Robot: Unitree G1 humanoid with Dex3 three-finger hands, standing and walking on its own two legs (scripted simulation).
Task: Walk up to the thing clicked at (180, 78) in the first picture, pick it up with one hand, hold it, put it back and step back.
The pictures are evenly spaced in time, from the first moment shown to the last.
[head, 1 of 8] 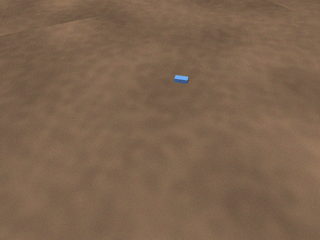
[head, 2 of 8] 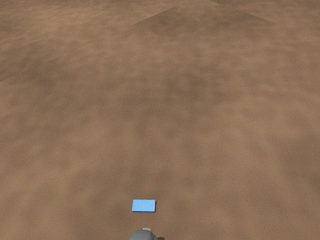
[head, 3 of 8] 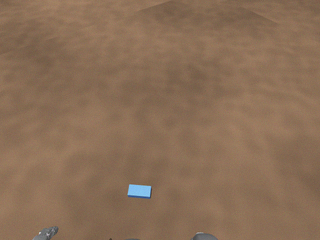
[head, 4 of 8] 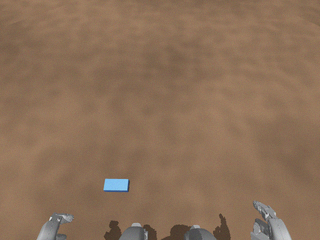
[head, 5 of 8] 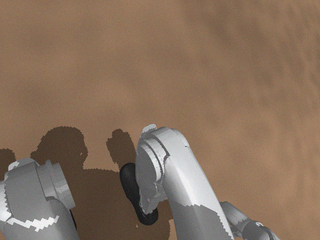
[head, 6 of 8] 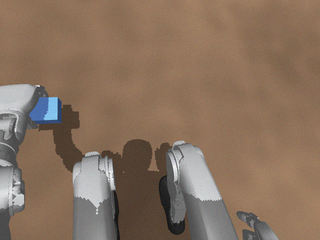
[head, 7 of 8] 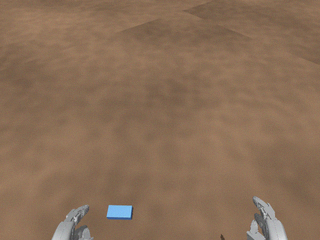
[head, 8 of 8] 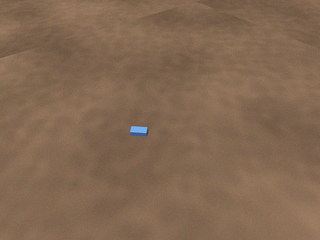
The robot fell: no
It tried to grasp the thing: yes
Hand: left
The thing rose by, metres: 0.69
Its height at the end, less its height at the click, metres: +0.00
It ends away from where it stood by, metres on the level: 0.01
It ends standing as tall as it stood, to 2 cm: yes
